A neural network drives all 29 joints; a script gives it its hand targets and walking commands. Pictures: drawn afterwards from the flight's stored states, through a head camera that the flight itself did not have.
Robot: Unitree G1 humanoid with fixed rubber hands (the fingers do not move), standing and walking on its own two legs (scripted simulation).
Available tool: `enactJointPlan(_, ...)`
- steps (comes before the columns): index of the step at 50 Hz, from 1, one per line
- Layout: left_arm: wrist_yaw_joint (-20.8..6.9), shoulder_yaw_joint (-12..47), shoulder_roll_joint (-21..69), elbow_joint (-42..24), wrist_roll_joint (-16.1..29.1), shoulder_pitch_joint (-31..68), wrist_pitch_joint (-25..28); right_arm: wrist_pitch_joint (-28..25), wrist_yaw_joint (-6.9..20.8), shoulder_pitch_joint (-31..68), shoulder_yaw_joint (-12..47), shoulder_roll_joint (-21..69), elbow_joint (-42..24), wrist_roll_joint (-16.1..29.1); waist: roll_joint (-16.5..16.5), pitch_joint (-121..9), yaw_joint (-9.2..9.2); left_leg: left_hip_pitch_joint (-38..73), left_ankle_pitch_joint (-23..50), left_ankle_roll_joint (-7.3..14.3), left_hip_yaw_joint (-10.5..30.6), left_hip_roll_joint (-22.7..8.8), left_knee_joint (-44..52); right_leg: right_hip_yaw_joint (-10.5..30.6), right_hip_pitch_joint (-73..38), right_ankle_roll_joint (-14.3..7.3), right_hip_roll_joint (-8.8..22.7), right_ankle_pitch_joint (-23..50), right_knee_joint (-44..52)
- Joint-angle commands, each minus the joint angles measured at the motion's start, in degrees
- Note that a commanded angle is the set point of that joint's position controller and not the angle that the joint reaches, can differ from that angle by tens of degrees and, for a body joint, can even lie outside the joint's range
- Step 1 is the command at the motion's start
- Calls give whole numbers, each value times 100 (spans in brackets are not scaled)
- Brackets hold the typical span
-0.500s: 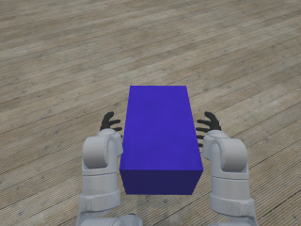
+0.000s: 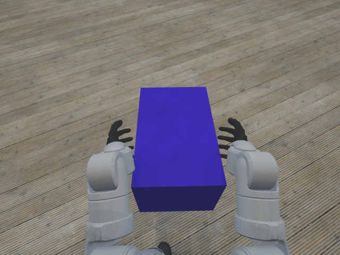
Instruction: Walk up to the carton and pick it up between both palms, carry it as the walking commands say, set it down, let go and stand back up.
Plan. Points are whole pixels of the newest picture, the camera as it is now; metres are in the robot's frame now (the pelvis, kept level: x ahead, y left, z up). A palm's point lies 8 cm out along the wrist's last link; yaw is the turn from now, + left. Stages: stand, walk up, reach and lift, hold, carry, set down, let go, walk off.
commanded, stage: carry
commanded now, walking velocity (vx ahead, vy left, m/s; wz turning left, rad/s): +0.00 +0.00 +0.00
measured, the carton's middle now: (174, 145) +0.39 +0.01 +0.00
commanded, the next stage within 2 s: none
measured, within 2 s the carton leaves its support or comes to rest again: neither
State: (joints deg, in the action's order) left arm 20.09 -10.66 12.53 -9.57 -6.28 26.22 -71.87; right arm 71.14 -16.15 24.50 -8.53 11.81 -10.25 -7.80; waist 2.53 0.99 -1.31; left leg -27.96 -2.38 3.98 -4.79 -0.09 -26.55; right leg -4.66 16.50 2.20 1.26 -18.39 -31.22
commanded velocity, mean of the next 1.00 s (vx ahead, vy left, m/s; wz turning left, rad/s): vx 0.00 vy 0.00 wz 0.00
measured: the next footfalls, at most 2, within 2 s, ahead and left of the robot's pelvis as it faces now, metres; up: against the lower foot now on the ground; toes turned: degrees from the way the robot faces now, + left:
right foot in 1.00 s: -0.04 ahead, -0.08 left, +0.00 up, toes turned -6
left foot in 1.14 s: +0.02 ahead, +0.16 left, +0.00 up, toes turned -20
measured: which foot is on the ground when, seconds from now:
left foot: down 0.00-1.00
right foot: down 0.00-0.92, up 0.94-0.98, down 1.00-1.00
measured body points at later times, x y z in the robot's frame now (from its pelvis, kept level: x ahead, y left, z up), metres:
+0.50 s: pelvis -0.05 +0.02 +0.00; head -0.05 +0.01 +0.45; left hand +0.26 +0.16 +0.09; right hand +0.26 -0.11 +0.08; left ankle +0.12 +0.08 -0.73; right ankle -0.05 -0.11 -0.73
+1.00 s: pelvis -0.07 +0.05 +0.00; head -0.08 +0.04 +0.45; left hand +0.23 +0.20 +0.08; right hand +0.25 -0.07 +0.08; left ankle +0.12 +0.10 -0.72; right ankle -0.09 -0.08 -0.72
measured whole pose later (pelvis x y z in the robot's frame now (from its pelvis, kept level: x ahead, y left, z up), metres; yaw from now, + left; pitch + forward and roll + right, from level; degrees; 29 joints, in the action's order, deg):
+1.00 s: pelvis -0.07 +0.05 +0.00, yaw +3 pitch +0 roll -4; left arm 21.3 -10.3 12.5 2.7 -6.3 26.3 -71.0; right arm 72.8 -17.0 23.5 -9.1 9.7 -1.6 -7.8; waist 4.2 -2.0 -1.4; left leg -25.9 3.0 -11.6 -7.3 0.4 -19.2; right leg -9.5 12.7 -2.3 0.9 -32.5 -34.5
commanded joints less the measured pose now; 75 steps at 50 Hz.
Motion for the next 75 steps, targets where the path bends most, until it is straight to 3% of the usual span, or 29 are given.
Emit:
enactJointPlan(1,-2936,3564,5907,557,2488,2928,55,-57,2364,3485,3722,6007,42,2528,-983,-2693,109,1671,-1137,-366,362,-388,-572,981,-156,-826,1438,-1060,1056)
enactJointPlan(2,-2981,3498,5923,736,2500,2905,56,-90,2350,3863,3791,5951,-174,2597,-1248,-2701,147,1675,-1001,-304,409,-459,-476,713,-61,-721,1258,-843,997)
enactJointPlan(5,-2931,3553,5962,468,2498,3259,91,-101,2452,3834,3715,6002,-82,2678,-276,-2637,172,1710,-166,-236,855,-896,369,27,-83,-382,575,-434,241)
enactJointPlan(7,-2890,3512,6033,383,2553,3544,112,-70,2480,4123,3684,5956,-186,2793,269,-2742,144,1521,-1157,-255,1304,-1204,999,-25,-320,-450,233,-854,-22)
enactJointPlan(11,-2825,3572,6029,643,2547,3511,50,-1,2569,4081,3307,5797,211,2701,1418,-2596,56,979,-2787,-1330,992,-936,2748,-1009,-994,-538,-572,-1443,-407)
enactJointPlan(15,-2808,3662,6145,503,2593,3515,108,-18,2480,3946,3339,5860,95,2562,640,-3297,-18,1859,-1118,-1539,226,-484,1910,-748,-1801,-595,-205,-445,784)
enactJointPlan(16,-2843,3562,6125,514,2576,3356,127,-38,2440,4270,3546,5939,-138,2689,-118,-3169,-45,1567,-828,-1547,50,-368,1565,-373,-1936,-641,49,-281,1178)
enactJointPlan(19,-2850,3581,6071,6,2744,3533,243,-194,2312,4338,3774,6019,-808,2795,-1277,-3399,103,1569,-47,-777,115,-378,463,372,-1745,-723,1007,2123,522)
enactJointPlan(23,-2908,3503,6066,534,2655,3417,136,-90,2359,4114,3689,5964,-175,2720,-1001,-2653,182,2027,-1258,-501,478,-667,156,232,153,-595,680,-1317,577)
enactJointPlan(25,-2896,3485,6009,755,2597,3462,78,-77,2398,3952,3512,5838,162,2603,-97,-2316,182,1692,-2301,-537,680,-742,557,-6,564,-678,316,-2178,485)
enactJointPlan(28,-2867,3414,5930,986,2436,3356,37,-12,2491,3736,3210,5719,713,2455,1578,-2013,43,782,-2897,-1433,733,-761,2606,-1152,-555,-632,-610,-1871,-350)
enactJointPlan(30,-2842,3511,5972,1024,2500,3611,67,3,2539,3813,3153,5771,882,2447,1545,-2215,-76,1028,-2281,-1905,152,-467,2570,-1326,-1111,-640,-628,-1527,45)
enactJointPlan(34,-2892,3493,6055,715,2653,3577,207,-148,2391,4178,3403,5905,174,2597,-1111,-2934,83,2022,-294,-1174,194,-433,206,370,-905,-709,890,268,977)
enactJointPlan(36,-2901,3573,6048,250,2781,3765,292,-253,2351,4223,3580,5993,-236,2709,-920,-3034,160,2085,-198,-893,201,-507,382,-14,-692,-585,779,611,301)
enactJointPlan(39,-2960,3433,6073,790,2751,3714,208,-253,2383,4410,3564,5938,9,2702,-1097,-2394,250,2108,-1840,-617,648,-642,-460,122,685,-628,577,-2263,397)
enactJointPlan(41,-2937,3362,6001,980,2645,3622,167,-180,2448,4345,3477,5858,311,2701,-371,-1889,288,1662,-3191,-429,1044,-873,-110,34,1392,-616,339,-2821,-20)
enactJointPlan(44,-2904,3374,6021,1022,2563,3614,141,-128,2527,4022,3183,5747,715,2551,2219,-1712,-77,151,-3106,-1892,581,-688,2994,-1317,-859,-622,-727,-1917,-853)
enactJointPlan(46,-2873,3476,5968,750,2604,3868,203,-155,2554,3866,3112,5778,766,2426,2090,-2146,-201,624,-1919,-2972,-249,-134,2750,-1941,-1658,-702,-888,-1686,-462)
enactJointPlan(47,-2836,3480,6007,845,2581,3754,212,-121,2572,3788,3089,5796,930,2456,865,-2306,-274,1426,-1072,-3543,-730,380,663,-1539,-1457,-978,-320,-1448,705)
enactJointPlan(48,-2829,3542,6113,818,2643,3607,226,-138,2548,3745,3113,5730,732,2546,-1266,-2630,-123,2298,-1183,-2777,-118,119,-1801,154,-165,-941,828,-1101,1380)
enactJointPlan(49,-2795,3590,6091,712,2662,3756,259,-190,2522,4125,3238,5756,389,2736,-2018,-2882,94,2332,-1736,-1440,955,-693,-2696,1070,561,-865,1603,-801,953)
enactJointPlan(51,-2859,3660,6052,138,2809,3696,232,-272,2401,3960,3410,6061,57,2745,-1340,-2428,190,923,-1617,-704,542,-351,-2197,905,-179,-961,1475,949,832)
enactJointPlan(55,-2919,3331,6045,739,2565,3756,216,-278,2414,4339,3430,6086,250,2760,-1316,-2256,295,1440,-1004,-329,541,-458,358,62,-411,-574,1049,1703,-310)
enactJointPlan(57,-2843,3359,6083,694,2599,3410,182,-272,2420,4387,3411,5889,-159,2832,506,-3146,142,2760,4173,-152,1328,-1372,-379,29,10,-171,602,318,-1014)
enactJointPlan(58,-2819,3591,6228,589,2744,3741,178,-303,2404,4041,3289,5833,-25,2667,832,-3256,173,3161,5193,-72,1676,-1546,-494,66,413,-118,282,-517,-1036)
enactJointPlan(60,-2823,3113,5965,1439,2300,3502,413,-619,2347,3462,2702,5630,1104,2090,1011,-3545,215,3617,4915,219,1978,-1570,-341,363,663,-117,122,-922,-925)
enactJointPlan(62,-2789,3840,6117,72,2675,3837,487,-648,2372,3569,3290,5861,43,2644,1156,-3568,224,3557,3512,240,1908,-1499,8,348,646,-210,47,-1180,-855)
enactJointPlan(70,-2831,3504,6164,730,2378,3157,555,-786,2343,3570,3177,5775,-141,2305,203,-3498,215,2663,1771,-24,1307,-1096,295,-128,-752,-189,272,47,260)
enactJointPlan(75,-2959,3406,5974,950,2313,2512,480,-698,2319,3379,3643,5849,-174,2391,-579,-3031,167,1669,1313,25,558,-582,-163,-41,-1330,-373,894,2253,91)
